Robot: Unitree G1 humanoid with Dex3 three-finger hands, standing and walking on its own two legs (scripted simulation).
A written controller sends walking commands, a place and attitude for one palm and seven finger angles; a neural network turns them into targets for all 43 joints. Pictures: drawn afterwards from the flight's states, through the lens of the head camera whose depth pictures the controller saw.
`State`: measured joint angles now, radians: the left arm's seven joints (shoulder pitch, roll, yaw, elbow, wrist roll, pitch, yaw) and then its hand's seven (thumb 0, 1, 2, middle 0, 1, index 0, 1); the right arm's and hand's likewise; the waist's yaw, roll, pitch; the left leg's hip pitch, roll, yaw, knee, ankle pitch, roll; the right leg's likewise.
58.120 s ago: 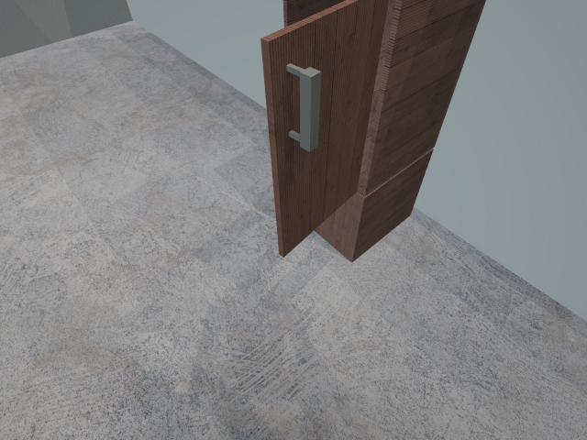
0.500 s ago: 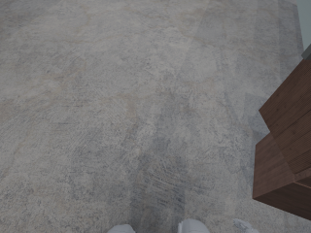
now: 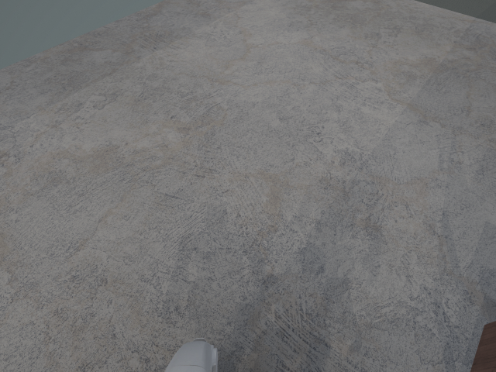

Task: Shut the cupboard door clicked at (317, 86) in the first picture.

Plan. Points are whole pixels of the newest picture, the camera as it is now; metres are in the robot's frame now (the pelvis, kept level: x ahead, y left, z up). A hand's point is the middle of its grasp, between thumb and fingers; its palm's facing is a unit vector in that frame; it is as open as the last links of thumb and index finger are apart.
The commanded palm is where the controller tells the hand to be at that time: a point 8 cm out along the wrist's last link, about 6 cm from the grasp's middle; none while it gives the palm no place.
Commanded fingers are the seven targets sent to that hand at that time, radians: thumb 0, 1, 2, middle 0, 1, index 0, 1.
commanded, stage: walk to a spot facing it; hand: left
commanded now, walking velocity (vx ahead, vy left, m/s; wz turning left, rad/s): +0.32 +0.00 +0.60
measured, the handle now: out of the picture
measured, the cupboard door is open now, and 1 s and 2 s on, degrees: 28 28 28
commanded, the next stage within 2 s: turn to face it in 0.72 s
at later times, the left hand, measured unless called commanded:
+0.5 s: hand (120, 300) +0.26 +0.27 -0.15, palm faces +0.18 -0.97 -0.18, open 7.4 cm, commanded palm none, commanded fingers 0.00 0.90 0.90 -0.20 -0.30 -0.20 -0.30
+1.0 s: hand (144, 263) +0.35 +0.25 -0.18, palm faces +0.35 -0.91 -0.20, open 7.2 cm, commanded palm none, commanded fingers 0.00 0.90 0.90 -0.20 -0.30 -0.20 -0.30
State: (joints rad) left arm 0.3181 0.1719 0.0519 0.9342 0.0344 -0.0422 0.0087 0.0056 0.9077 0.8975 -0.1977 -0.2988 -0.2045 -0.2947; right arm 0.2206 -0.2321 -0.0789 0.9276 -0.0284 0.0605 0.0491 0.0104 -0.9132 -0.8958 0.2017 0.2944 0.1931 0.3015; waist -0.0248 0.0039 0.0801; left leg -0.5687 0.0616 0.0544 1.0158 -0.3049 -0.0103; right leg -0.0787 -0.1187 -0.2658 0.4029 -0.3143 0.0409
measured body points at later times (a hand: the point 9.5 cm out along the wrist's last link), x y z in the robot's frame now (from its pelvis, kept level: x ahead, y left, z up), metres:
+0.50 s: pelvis +0.18 +0.06 +0.00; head +0.19 +0.08 +0.45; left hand +0.25 +0.32 -0.14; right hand +0.22 -0.17 -0.14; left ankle +0.11 +0.12 -0.74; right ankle +0.32 -0.09 -0.68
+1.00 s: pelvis +0.38 +0.07 +0.00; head +0.41 +0.09 +0.44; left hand +0.33 +0.30 -0.16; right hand +0.53 -0.15 -0.15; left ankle +0.42 +0.20 -0.72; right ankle +0.39 -0.05 -0.74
